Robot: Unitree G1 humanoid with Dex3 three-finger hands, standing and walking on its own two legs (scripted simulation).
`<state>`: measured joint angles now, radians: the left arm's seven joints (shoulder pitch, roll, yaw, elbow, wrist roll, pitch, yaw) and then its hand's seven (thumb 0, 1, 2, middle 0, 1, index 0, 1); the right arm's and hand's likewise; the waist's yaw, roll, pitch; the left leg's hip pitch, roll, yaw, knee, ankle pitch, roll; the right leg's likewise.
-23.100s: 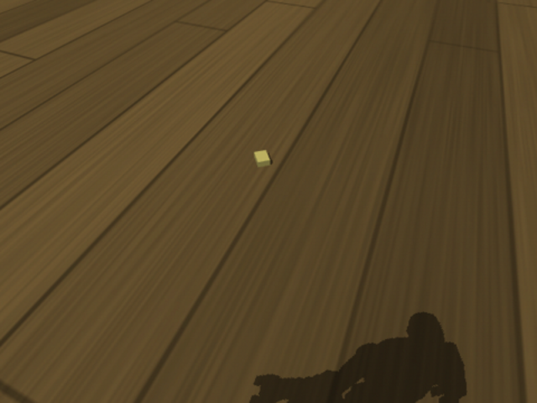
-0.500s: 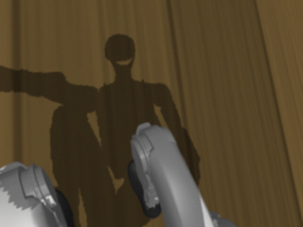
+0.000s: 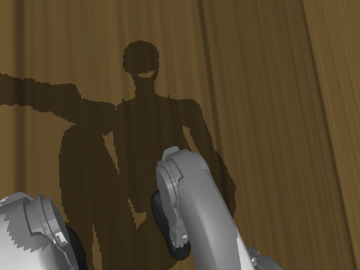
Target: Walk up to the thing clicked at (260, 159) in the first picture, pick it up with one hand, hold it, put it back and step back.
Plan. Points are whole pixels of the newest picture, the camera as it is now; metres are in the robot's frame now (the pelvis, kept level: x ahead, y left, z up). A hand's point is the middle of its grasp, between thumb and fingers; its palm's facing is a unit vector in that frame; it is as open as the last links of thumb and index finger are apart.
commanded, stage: approach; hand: left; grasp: from above
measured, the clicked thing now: out of the picture +0.52 +0.34 -0.30
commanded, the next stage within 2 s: rest palm in 0.70 s
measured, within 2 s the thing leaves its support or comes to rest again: neither
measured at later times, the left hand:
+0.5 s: hand out of the picture +0.51 +0.33 -0.18, palm faces -0.34 -0.28 -0.90, open 14.1 cm
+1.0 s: hand out of the picture +0.50 +0.34 -0.18, palm faces -0.37 -0.29 -0.88, open 13.9 cm
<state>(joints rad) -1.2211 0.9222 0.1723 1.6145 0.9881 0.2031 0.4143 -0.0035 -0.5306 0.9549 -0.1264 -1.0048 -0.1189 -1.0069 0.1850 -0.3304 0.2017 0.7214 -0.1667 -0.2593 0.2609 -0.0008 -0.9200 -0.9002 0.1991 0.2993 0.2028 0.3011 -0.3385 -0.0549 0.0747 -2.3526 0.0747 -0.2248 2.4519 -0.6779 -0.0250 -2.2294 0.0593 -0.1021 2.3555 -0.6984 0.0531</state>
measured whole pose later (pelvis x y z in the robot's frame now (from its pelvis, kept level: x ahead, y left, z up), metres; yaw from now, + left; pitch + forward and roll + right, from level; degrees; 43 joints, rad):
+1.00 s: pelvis +0.00 +0.00 +0.00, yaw -1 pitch +31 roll -11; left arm -1.31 0.99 0.11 1.70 1.01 0.21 0.38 0.00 -0.50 0.97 -0.17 -0.94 -0.14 -0.95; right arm 0.18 -0.35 0.27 0.67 -0.17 -0.23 0.23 0.00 -0.91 -0.90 0.20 0.30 0.20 0.30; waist -0.40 -0.07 0.13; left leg -2.34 0.08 -0.24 2.46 -0.69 -0.02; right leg -2.21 0.07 -0.12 2.35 -0.70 0.06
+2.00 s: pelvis +0.00 +0.01 +0.00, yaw -4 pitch +29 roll -15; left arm -1.34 1.14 0.15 1.80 0.97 0.15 0.57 0.00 -0.52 0.95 -0.14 -0.94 -0.12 -0.96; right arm 0.14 -0.37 0.40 0.63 -0.23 -0.28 0.23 0.00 -0.93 -0.91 0.20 0.30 0.20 0.30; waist -0.48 -0.17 0.26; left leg -2.33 0.08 -0.30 2.48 -0.70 -0.01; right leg -2.17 0.09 -0.16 2.31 -0.68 0.07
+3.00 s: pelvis +0.00 +0.01 +0.01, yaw -5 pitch +29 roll -16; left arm -1.32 1.17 0.14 1.75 0.93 0.16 0.56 0.00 -0.49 0.95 -0.12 -0.98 -0.11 -0.99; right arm 0.12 -0.37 0.43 0.61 -0.23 -0.26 0.22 0.00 -0.93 -0.91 0.20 0.30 0.20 0.30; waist -0.48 -0.17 0.28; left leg -2.34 0.09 -0.31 2.47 -0.70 -0.01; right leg -2.18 0.09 -0.17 2.30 -0.68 0.08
